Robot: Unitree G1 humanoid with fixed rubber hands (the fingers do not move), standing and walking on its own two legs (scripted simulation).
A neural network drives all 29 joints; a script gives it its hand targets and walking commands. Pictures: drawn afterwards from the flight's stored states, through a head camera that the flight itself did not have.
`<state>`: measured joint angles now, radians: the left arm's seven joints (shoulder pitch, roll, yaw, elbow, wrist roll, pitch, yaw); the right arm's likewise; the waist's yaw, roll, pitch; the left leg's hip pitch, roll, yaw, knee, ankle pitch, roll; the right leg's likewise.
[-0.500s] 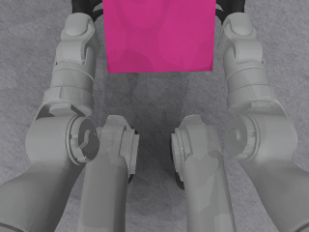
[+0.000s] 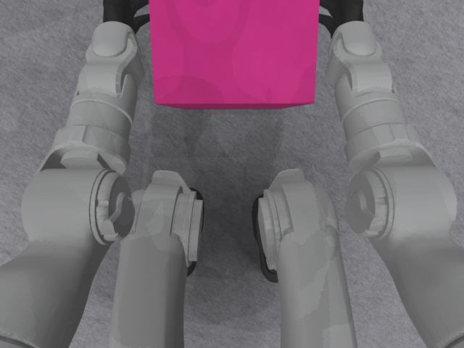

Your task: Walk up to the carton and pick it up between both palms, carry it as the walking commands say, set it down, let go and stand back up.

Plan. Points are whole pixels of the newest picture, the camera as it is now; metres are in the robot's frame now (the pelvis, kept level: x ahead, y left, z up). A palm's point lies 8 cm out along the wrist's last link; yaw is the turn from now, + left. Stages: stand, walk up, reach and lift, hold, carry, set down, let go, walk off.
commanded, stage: set down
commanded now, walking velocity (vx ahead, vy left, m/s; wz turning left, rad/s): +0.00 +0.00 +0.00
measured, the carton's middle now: (232, 40) +0.52 -0.01 -0.24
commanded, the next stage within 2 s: let go in 1.70 s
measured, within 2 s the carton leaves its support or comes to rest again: neither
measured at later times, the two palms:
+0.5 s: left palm (93, 14) +0.53 +0.17 -0.14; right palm (373, 13) +0.53 -0.19 -0.15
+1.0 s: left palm out of the picture +0.53 +0.17 +0.01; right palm out of the picture +0.53 -0.20 +0.01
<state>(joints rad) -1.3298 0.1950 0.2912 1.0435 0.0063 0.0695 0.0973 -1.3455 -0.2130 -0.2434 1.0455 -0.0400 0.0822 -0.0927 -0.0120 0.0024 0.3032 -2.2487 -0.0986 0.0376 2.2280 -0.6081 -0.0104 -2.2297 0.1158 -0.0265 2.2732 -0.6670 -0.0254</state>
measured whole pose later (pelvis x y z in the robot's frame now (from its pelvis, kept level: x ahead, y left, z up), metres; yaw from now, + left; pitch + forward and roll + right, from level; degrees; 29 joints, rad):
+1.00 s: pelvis -0.02 +0.01 +0.12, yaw +0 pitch +36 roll +1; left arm -1.29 0.31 0.18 0.80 -0.15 0.29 0.12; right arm -1.31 -0.35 -0.17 0.85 0.15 0.28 -0.10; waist -0.01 0.02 0.24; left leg -1.96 -0.08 0.02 1.82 -0.50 0.02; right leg -1.94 0.07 -0.01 1.86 -0.55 -0.02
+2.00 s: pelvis +0.06 +0.01 +0.34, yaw -1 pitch +41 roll +0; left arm -0.57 0.15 0.20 0.58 0.08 0.13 0.03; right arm -0.58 -0.21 -0.24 0.63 -0.11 0.12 0.03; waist 0.00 0.03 -0.13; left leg -1.30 -0.08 -0.03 0.86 -0.26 0.03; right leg -1.28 0.06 0.05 0.88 -0.30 -0.02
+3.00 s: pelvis +0.12 +0.00 +0.41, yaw -1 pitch -3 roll +0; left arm 0.22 0.24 0.02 0.47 0.01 0.11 -0.03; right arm 0.21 -0.24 -0.03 0.48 -0.02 0.12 0.03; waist 0.00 0.01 0.06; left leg -0.14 -0.06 -0.04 0.49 -0.29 0.03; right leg -0.12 0.06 0.05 0.49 -0.31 -0.04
